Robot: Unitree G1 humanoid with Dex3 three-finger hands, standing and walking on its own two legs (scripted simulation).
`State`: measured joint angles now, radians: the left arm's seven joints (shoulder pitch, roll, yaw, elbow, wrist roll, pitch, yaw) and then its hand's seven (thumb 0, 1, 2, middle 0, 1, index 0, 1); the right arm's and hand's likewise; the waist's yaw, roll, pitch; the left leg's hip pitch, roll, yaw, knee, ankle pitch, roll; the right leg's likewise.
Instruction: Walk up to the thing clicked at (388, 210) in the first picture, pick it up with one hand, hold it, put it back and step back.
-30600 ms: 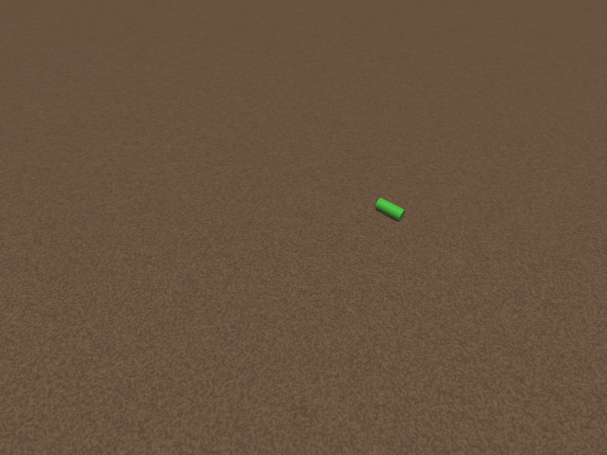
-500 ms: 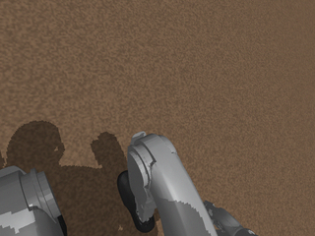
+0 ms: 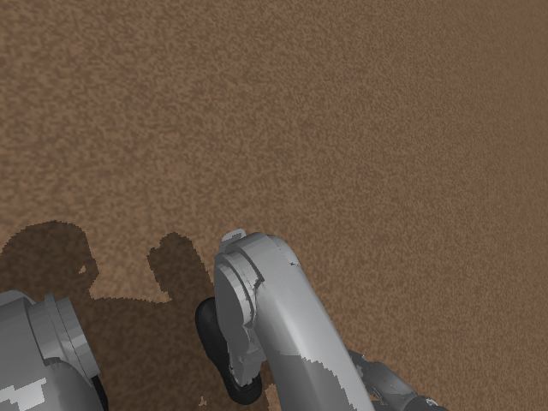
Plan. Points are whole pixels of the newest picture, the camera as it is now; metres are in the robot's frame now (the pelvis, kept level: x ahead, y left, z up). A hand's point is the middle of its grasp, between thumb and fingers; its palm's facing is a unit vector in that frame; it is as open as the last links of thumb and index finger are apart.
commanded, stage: open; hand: left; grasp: from above
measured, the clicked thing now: out of the picture +0.44 +0.34 -0.27
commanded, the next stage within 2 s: withdraw in 0.68 s
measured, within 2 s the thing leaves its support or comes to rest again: neither
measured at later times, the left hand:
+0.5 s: hand out of the picture +0.43 +0.34 -0.24, palm faces -0.43 -0.14 -0.89, open 12.9 cm
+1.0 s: hand out of the picture +0.44 +0.35 -0.22, palm faces -0.32 -0.14 -0.94, open 13.8 cm
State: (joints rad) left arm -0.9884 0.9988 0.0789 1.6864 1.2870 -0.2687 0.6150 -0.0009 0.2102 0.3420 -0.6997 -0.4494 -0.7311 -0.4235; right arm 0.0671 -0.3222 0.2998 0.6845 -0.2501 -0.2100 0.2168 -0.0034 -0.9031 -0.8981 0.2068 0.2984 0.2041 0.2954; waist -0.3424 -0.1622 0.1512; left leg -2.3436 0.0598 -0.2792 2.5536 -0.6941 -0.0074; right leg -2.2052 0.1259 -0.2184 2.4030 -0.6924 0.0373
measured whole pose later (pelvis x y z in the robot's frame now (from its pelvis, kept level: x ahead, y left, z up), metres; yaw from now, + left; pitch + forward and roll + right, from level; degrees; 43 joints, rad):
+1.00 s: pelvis +0.00 +0.00 +0.00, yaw +0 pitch +26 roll -13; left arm -0.96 0.98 0.15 1.56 1.27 -0.24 0.62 0.00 -0.45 0.94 -0.09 -1.00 -0.11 -0.98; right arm 0.09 -0.33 0.29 0.67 -0.25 -0.21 0.24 0.00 -0.90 -0.90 0.21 0.30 0.20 0.30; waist -0.32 -0.15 0.13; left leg -2.34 0.06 -0.28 2.54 -0.70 -0.02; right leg -2.21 0.12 -0.22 2.40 -0.69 0.03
